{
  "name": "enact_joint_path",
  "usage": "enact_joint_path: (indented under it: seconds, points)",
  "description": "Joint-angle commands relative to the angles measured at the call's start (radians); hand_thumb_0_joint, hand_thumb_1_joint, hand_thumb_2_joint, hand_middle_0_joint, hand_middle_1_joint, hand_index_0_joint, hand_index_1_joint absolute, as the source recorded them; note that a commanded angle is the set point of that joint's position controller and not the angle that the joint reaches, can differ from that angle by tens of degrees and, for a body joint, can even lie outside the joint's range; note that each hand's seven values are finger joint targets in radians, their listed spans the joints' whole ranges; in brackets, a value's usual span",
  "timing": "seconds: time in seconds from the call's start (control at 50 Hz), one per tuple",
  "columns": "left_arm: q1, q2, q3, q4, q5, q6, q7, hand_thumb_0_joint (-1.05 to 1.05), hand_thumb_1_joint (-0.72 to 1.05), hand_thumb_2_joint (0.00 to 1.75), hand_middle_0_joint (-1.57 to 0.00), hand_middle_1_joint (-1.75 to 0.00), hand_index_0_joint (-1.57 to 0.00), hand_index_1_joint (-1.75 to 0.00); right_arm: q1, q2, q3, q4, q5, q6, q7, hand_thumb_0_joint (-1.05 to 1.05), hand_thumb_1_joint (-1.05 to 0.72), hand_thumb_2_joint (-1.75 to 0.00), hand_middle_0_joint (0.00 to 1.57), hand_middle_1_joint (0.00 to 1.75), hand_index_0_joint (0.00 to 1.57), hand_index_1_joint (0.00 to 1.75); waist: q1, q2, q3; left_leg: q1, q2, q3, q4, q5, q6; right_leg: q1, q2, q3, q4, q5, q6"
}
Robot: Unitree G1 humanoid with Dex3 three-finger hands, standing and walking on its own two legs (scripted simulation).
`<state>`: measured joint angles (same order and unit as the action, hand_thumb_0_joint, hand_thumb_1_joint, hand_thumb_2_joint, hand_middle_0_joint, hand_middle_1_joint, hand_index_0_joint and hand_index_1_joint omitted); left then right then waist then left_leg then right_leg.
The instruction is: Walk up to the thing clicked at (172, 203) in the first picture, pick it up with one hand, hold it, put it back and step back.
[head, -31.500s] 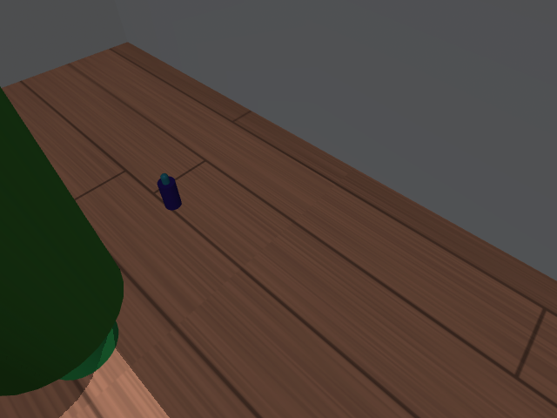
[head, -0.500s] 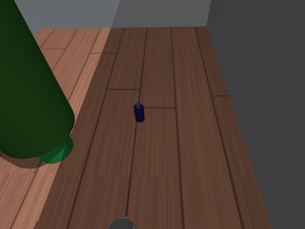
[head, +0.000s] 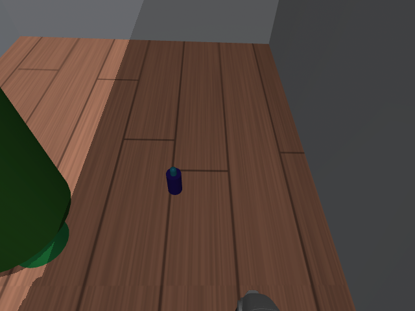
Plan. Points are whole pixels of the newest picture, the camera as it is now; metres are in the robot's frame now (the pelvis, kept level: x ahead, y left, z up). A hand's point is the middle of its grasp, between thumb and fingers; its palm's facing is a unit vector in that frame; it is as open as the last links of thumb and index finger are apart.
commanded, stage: walk up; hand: left
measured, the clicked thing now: (174, 179) +0.84 +0.14 -0.67
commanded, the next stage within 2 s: none
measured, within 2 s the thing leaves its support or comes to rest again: neither
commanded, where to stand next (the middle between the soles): +0.51 +0.00 m, yaw +2 degrees
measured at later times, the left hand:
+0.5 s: hand (87, 280) +0.22 +0.26 -0.15, palm faces +0.01 -0.93 -0.36, open 7.4 cm
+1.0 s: hand (117, 193) +0.43 +0.24 -0.13, palm faces -0.02 -0.90 -0.43, open 7.4 cm
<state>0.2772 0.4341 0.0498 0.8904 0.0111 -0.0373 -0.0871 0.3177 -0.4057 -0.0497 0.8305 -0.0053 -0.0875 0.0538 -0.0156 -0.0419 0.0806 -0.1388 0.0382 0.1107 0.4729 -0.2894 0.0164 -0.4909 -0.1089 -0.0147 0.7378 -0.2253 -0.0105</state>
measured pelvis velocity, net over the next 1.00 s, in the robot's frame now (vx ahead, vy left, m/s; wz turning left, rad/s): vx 0.36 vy -0.05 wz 0.02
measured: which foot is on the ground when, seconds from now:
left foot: down 0.00-0.12, up 0.14-0.48, down 0.50-0.92, up 0.94-1.00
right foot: up 0.00-0.08, down 0.10-0.52, up 0.54-0.88, down 0.90-1.00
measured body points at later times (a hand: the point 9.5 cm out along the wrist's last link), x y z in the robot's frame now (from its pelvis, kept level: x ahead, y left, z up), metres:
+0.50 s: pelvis +0.20 -0.02 -0.01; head +0.22 +0.00 +0.44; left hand +0.22 +0.31 -0.13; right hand +0.30 -0.34 -0.11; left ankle +0.30 +0.11 -0.74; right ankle +0.16 -0.15 -0.74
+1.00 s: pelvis +0.36 -0.05 -0.02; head +0.37 -0.07 +0.43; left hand +0.43 +0.28 -0.10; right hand +0.40 -0.37 -0.15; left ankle +0.31 +0.09 -0.70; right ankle +0.44 -0.15 -0.74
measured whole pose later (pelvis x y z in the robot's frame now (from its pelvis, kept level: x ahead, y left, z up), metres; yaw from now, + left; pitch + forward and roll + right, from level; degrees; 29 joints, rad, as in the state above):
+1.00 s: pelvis +0.36 -0.05 -0.02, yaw +1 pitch -3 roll +1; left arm 0.25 0.40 0.04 0.88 0.01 -0.08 -0.04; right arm 0.32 -0.43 -0.05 0.88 0.00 -0.01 0.02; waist -0.01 0.05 0.09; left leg -0.31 0.03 0.01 0.97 -0.50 0.03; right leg -0.37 -0.04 -0.06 0.66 -0.23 -0.03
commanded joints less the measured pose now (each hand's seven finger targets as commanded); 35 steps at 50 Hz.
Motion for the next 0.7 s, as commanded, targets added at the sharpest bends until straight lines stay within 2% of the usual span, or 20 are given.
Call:
enact_joint_path:
  seconds: [0.0, 0.04, 0.06, 0.08, 0.1, 0.12, 0.14, 0.18, 0.24, 0.3, 0.38, 0.42, 0.46, 0.48, 0.5, 0.52, 0.56, 0.6, 0.64, 0.68]
  points:
    - [-0.02, 0.162, 0.066, -0.065, 0.002, -0.035, 0.003, 0.0, 0.9, 0.9, -0.2, -0.3, -0.2, -0.3, -0.042, -0.289, -0.09, -0.083, 0.005, -0.018, -0.013, 0.0, -0.9, -0.9, 0.2, 0.3, 0.2, 0.3, 0.012, 0.188, -0.016, -0.124, 0.22, -0.158, -0.182, -0.04, 0.176, 0.141, 0.026, -0.054, -0.108, 0.083, -0.008]
    - [0.044, 0.178, 0.077, -0.036, 0.004, -0.044, 0.011, 0.0, 0.9, 0.9, -0.2, -0.3, -0.2, -0.3, -0.055, -0.271, -0.082, -0.088, 0.005, -0.009, -0.016, 0.0, -0.9, -0.9, 0.2, 0.3, 0.2, 0.3, 0.06, 0.122, -0.036, -0.191, 0.209, -0.14, -0.067, -0.034, 0.147, 0.3, 0.045, -0.06, -0.144, 0.089, -0.014]
    - [0.094, 0.205, 0.09, -0.022, 0.004, -0.053, 0.019, 0.0, 0.9, 0.9, -0.2, -0.3, -0.2, -0.3, -0.032, -0.23, -0.067, -0.085, -0.001, -0.006, -0.017, 0.0, -0.9, -0.9, 0.2, 0.3, 0.2, 0.3, 0.084, 0.025, -0.077, -0.228, 0.159, -0.098, 0.095, 0.019, 0.12, 0.425, 0.066, -0.049, -0.189, 0.02, -0.027]
    - [0.181, 0.257, 0.11, -0.012, 0.011, -0.067, 0.033, 0.0, 0.9, 0.9, -0.2, -0.3, -0.2, -0.3, 0.015, -0.173, -0.044, -0.084, 0.001, -0.007, -0.017, 0.0, -0.9, -0.9, 0.2, 0.3, 0.2, 0.3, 0.124, -0.159, -0.13, -0.307, 0.069, -0.018, 0.388, 0.023, 0.082, 0.534, -0.043, 0.12, -0.322, -0.163, -0.061]
    - [0.211, 0.353, 0.124, -0.033, 0.006, -0.078, 0.046, 0.0, 0.9, 0.9, -0.2, -0.3, -0.2, -0.3, 0.039, -0.127, -0.027, -0.1, 0.006, -0.004, -0.016, 0.0, -0.9, -0.9, 0.2, 0.3, 0.2, 0.3, 0.118, -0.305, -0.131, -0.511, -0.057, -0.025, 0.619, -0.222, 0.025, 0.601, -0.294, 0.578, -0.489, -0.269, -0.148]
    - [0.178, 0.362, 0.116, -0.039, -0.007, -0.073, 0.048, 0.0, 0.9, 0.9, -0.2, -0.3, -0.2, -0.3, -0.011, -0.221, -0.053, -0.076, -0.004, 0.009, -0.031, 0.0, -0.9, -0.9, 0.2, 0.3, 0.2, 0.3, 0.12, -0.184, -0.086, -0.534, -0.018, -0.119, 0.694, -0.251, 0.023, 0.52, -0.343, 0.665, -0.503, -0.27, -0.23]
    - [0.13, 0.326, 0.108, -0.056, -0.021, -0.068, 0.052, 0.0, 0.9, 0.9, -0.2, -0.3, -0.2, -0.3, -0.004, -0.242, -0.057, -0.052, 0.004, 0.012, -0.033, 0.0, -0.9, -0.9, 0.2, 0.3, 0.2, 0.3, 0.093, -0.097, -0.049, -0.526, 0.015, -0.187, 0.708, -0.179, 0.02, 0.469, -0.31, 0.557, -0.486, -0.185, -0.233]
    - [0.06, 0.267, 0.089, -0.074, -0.02, -0.066, 0.059, 0.0, 0.9, 0.9, -0.2, -0.3, -0.2, -0.3, 0.021, -0.228, -0.054, -0.02, 0.014, 0.012, -0.025, 0.0, -0.9, -0.9, 0.2, 0.3, 0.2, 0.3, 0.054, -0.086, -0.041, -0.482, 0.053, -0.175, 0.636, -0.116, 0.022, 0.404, -0.225, 0.339, -0.459, -0.034, -0.214]
    - [0.037, 0.242, 0.079, -0.091, -0.014, -0.07, 0.057, 0.0, 0.9, 0.9, -0.2, -0.3, -0.2, -0.3, 0.052, -0.209, -0.058, 0.006, 0.0, 0.019, -0.006, 0.0, -0.9, -0.9, 0.2, 0.3, 0.2, 0.3, 0.035, -0.114, -0.043, -0.384, 0.054, -0.13, 0.486, -0.057, -0.001, 0.322, -0.165, 0.164, -0.458, 0.089, -0.212]
    - [0.038, 0.253, 0.083, -0.112, -0.001, -0.071, 0.054, 0.0, 0.9, 0.9, -0.2, -0.3, -0.2, -0.3, -0.017, -0.183, -0.057, -0.017, -0.01, 0.019, 0.009, 0.0, -0.9, -0.9, 0.2, 0.3, 0.2, 0.3, 0.053, -0.125, -0.033, -0.374, 0.061, -0.099, 0.303, -0.017, -0.014, 0.305, -0.17, 0.129, -0.474, -0.021, -0.23]
    - [0.039, 0.256, 0.079, -0.121, -0.006, -0.067, 0.048, 0.0, 0.9, 0.9, -0.2, -0.3, -0.2, -0.3, -0.063, -0.176, -0.062, -0.028, -0.014, 0.007, 0.015, 0.0, -0.9, -0.9, 0.2, 0.3, 0.2, 0.3, 0.06, -0.09, -0.04, -0.282, 0.04, -0.056, 0.157, 0.087, -0.011, 0.282, -0.155, 0.085, -0.435, -0.062, -0.206]
    - [0.008, 0.265, 0.074, -0.131, -0.005, -0.06, 0.046, 0.0, 0.9, 0.9, -0.2, -0.3, -0.2, -0.3, -0.038, -0.178, -0.068, -0.018, -0.014, -0.001, 0.013, 0.0, -0.9, -0.9, 0.2, 0.3, 0.2, 0.3, 0.022, -0.059, -0.06, -0.145, 0.021, -0.031, 0.084, 0.131, 0.0, 0.22, -0.161, 0.07, -0.369, -0.07, -0.186]
    - [0.015, 0.215, 0.051, -0.132, -0.001, -0.053, 0.047, 0.0, 0.9, 0.9, -0.2, -0.3, -0.2, -0.3, 0.063, -0.218, -0.087, 0.019, -0.017, -0.01, 0.0, 0.0, -0.9, -0.9, 0.2, 0.3, 0.2, 0.3, -0.039, 0.047, -0.099, 0.068, -0.018, -0.025, 0.061, 0.056, 0.026, 0.105, -0.093, 0.0, -0.167, -0.023, -0.14]
    - [0.049, 0.158, 0.033, -0.138, -0.001, -0.053, 0.048, 0.0, 0.9, 0.9, -0.2, -0.3, -0.2, -0.3, 0.171, -0.286, -0.107, 0.038, -0.024, -0.017, -0.013, 0.0, -0.9, -0.9, 0.2, 0.3, 0.2, 0.3, -0.089, 0.247, -0.157, 0.201, 0.101, -0.223, -0.053, -0.127, 0.076, 0.008, -0.025, -0.059, 0.138, 0.009, -0.093]
    - [0.071, 0.126, 0.027, -0.14, -0.018, -0.045, 0.049, 0.0, 0.9, 0.9, -0.2, -0.3, -0.2, -0.3, 0.181, -0.371, -0.125, 0.004, -0.024, -0.023, -0.02, 0.0, -0.9, -0.9, 0.2, 0.3, 0.2, 0.3, -0.082, 0.359, -0.13, 0.269, 0.357, -0.72, -0.244, -0.293, 0.183, -0.244, 0.142, -0.069, 0.344, -0.268, -0.036]
    - [0.043, 0.227, 0.05, -0.113, -0.006, -0.036, 0.068, 0.0, 0.9, 0.9, -0.2, -0.3, -0.2, -0.3, 0.148, -0.372, -0.128, -0.005, 0.004, -0.017, -0.02, 0.0, -0.9, -0.9, 0.2, 0.3, 0.2, 0.3, -0.078, 0.218, -0.098, 0.185, 0.41, -0.77, -0.232, -0.261, 0.261, -0.221, 0.077, 0.053, 0.426, -0.321, -0.045]
    - [0.071, 0.214, 0.044, -0.082, -0.016, -0.037, 0.067, 0.0, 0.9, 0.9, -0.2, -0.3, -0.2, -0.3, 0.066, -0.297, -0.097, -0.028, 0.007, -0.016, -0.029, 0.0, -0.9, -0.9, 0.2, 0.3, 0.2, 0.3, -0.023, 0.134, -0.055, 0.117, 0.324, -0.51, -0.183, 0.031, 0.23, -0.187, 0.034, 0.108, 0.421, -0.203, -0.04]
    - [0.099, 0.204, 0.046, -0.051, -0.017, -0.033, 0.06, 0.0, 0.9, 0.9, -0.2, -0.3, -0.2, -0.3, 0.037, -0.262, -0.079, -0.032, 0.007, -0.02, -0.032, 0.0, -0.9, -0.9, 0.2, 0.3, 0.2, 0.3, 0.008, 0.177, -0.036, 0.01, 0.261, -0.326, -0.174, 0.181, 0.188, -0.094, 0.005, 0.084, 0.325, -0.155, -0.028]
    - [0.109, 0.179, 0.043, -0.049, -0.012, -0.026, 0.047, 0.0, 0.9, 0.9, -0.2, -0.3, -0.2, -0.3, 0.011, -0.263, -0.078, -0.046, 0.0, -0.019, -0.032, 0.0, -0.9, -0.9, 0.2, 0.3, 0.2, 0.3, 0.011, 0.22, -0.042, -0.011, 0.23, -0.249, -0.18, 0.18, 0.198, -0.052, 0.008, 0.038, 0.236, -0.126, -0.006]
    - [0.051, 0.171, 0.045, -0.067, -0.003, -0.023, 0.036, 0.0, 0.9, 0.9, -0.2, -0.3, -0.2, -0.3, 0.026, -0.272, -0.083, -0.055, -0.005, -0.017, -0.031, 0.0, -0.9, -0.9, 0.2, 0.3, 0.2, 0.3, -0.012, 0.221, -0.023, -0.01, 0.239, -0.24, -0.198, 0.137, 0.223, -0.062, 0.001, 0.014, 0.146, -0.119, 0.006]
